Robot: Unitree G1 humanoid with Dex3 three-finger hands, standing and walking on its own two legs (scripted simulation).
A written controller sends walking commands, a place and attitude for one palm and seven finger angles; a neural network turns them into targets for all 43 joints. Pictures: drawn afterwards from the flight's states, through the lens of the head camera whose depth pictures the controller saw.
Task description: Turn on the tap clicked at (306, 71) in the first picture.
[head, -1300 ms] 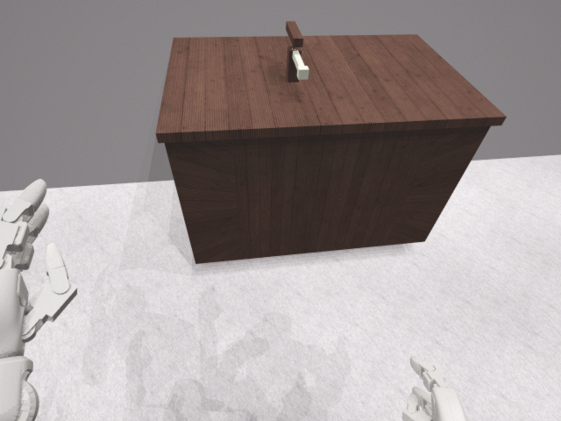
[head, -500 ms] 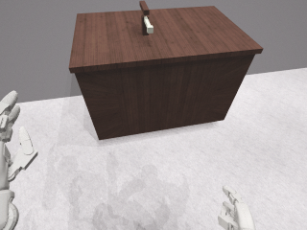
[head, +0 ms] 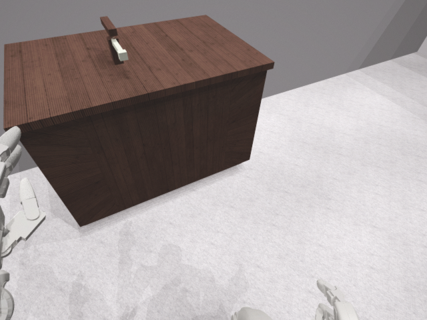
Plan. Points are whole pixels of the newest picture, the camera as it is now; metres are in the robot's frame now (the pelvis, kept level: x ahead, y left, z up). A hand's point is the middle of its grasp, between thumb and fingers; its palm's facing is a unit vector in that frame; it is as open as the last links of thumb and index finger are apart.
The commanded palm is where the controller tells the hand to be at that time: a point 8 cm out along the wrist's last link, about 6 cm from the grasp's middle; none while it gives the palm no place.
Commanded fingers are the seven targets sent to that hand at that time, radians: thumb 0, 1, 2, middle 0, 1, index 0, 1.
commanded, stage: walk to a spot facing it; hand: left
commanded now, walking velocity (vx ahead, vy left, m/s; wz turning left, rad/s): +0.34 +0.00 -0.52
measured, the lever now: (122, 55) +0.91 +0.39 +0.06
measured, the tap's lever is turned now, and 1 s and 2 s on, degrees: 0 0 0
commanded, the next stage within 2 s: turn to face it in 0.56 s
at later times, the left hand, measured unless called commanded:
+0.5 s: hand (181, 130) +0.36 +0.09 +0.20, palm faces +0.14 -0.83 -0.53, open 7.4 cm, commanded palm +0.32 +0.16 +0.19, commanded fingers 0.00 0.90 0.90 -0.20 -0.30 -0.20 -0.30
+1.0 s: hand (171, 104) +0.44 +0.12 +0.20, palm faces +0.40 -0.77 -0.49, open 7.4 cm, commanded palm +0.39 +0.16 +0.19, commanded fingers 0.00 0.90 0.90 -0.20 -0.30 -0.20 -0.30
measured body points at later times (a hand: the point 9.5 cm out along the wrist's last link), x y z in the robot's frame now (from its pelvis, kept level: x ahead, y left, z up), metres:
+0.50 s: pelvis +0.11 -0.08 +0.00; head +0.14 -0.08 +0.45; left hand +0.35 +0.13 +0.23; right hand +0.18 -0.37 -0.09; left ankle +0.20 +0.05 -0.68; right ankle +0.10 -0.17 -0.73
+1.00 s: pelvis +0.22 -0.12 +0.00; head +0.24 -0.14 +0.44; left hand +0.41 +0.16 +0.22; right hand +0.40 -0.31 -0.11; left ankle +0.23 +0.01 -0.71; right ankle +0.23 -0.22 -0.73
